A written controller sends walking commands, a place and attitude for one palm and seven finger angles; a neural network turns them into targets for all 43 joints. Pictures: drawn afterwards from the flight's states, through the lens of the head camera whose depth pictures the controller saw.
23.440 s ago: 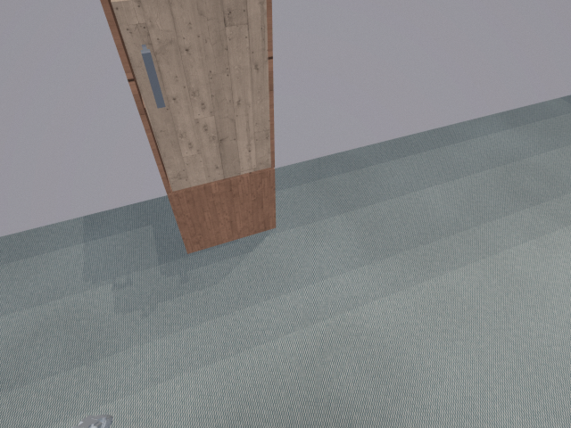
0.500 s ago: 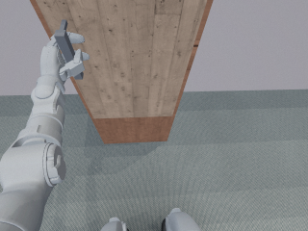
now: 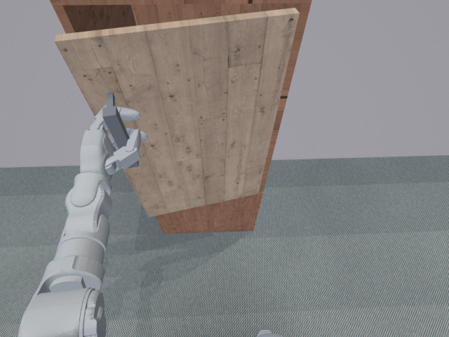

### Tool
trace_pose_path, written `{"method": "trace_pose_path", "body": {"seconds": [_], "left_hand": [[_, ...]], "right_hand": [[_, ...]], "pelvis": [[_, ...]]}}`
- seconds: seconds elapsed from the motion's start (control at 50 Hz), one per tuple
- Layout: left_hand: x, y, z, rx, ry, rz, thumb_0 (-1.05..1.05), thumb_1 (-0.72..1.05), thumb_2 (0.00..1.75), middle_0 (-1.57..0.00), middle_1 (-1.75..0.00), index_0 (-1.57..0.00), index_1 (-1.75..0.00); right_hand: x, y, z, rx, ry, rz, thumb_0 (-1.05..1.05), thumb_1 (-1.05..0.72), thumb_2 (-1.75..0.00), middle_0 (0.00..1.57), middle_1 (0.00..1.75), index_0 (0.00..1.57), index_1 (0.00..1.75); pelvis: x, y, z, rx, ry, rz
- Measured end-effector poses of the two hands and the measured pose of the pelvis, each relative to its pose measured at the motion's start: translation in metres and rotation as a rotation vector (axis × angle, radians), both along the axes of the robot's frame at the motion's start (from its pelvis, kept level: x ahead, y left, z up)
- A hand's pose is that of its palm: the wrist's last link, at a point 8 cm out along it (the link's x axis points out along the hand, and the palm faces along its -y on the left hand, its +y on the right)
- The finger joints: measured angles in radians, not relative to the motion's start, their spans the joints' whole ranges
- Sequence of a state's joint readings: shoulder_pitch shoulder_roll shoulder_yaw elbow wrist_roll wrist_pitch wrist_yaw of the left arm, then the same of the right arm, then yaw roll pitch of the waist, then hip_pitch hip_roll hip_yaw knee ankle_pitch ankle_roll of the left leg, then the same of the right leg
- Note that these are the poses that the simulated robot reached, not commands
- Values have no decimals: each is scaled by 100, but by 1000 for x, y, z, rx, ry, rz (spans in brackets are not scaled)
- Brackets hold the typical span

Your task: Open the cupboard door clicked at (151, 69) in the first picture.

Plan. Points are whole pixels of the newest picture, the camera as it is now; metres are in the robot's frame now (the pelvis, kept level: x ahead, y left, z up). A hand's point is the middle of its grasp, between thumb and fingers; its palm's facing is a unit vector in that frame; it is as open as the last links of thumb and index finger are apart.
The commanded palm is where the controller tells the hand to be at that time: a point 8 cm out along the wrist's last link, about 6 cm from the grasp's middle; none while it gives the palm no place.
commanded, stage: pull the door open along its arc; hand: left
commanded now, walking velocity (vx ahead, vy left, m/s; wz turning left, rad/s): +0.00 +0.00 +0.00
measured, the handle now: (122, 132) +0.48 +0.17 +0.08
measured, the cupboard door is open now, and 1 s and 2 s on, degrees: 11 43 47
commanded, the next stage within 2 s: open thumb and fingers to let go in 0.50 s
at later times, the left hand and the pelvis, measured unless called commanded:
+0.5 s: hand (198, 228) +0.27 +0.03 +0.09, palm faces +0.25 -0.97 -0.01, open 6.0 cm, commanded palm +0.21 +0.09 +0.08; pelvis +0.01 -0.04 +0.01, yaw +3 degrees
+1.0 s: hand (194, 223) +0.28 +0.03 +0.09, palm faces +0.35 -0.94 -0.01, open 10.2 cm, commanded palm +0.24 +0.08 +0.08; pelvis -0.02 -0.05 +0.01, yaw +4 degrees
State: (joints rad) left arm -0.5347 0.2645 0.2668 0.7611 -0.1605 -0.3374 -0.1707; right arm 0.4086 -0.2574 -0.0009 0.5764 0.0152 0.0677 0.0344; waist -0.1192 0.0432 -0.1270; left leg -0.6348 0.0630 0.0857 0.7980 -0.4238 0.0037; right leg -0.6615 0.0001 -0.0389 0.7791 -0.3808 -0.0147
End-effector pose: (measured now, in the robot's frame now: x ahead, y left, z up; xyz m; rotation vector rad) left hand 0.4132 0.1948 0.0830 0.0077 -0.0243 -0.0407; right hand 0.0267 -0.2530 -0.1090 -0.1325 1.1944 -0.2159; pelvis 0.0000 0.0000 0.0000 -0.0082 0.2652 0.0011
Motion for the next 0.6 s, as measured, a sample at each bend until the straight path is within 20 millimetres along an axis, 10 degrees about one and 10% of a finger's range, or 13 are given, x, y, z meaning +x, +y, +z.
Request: {"method": "trace_pose_path", "body": {"seconds": [0.32,0.6], "left_hand": [[-135,-87,5,-37,29,369,3,70,73,-38,-135,-39,-135],[-177,-126,11,21,61,327,3,66,71,-37,-131,-40,-135]], "right_hand": [[147,29,33,70,-389,232,1,-90,-90,19,30,20,30],[169,16,41,87,-435,259,1,-90,-90,20,30,20,30]], "pelvis": [[-1,-16,8,22,-131,34],[4,-43,10,31,-206,65]]}}
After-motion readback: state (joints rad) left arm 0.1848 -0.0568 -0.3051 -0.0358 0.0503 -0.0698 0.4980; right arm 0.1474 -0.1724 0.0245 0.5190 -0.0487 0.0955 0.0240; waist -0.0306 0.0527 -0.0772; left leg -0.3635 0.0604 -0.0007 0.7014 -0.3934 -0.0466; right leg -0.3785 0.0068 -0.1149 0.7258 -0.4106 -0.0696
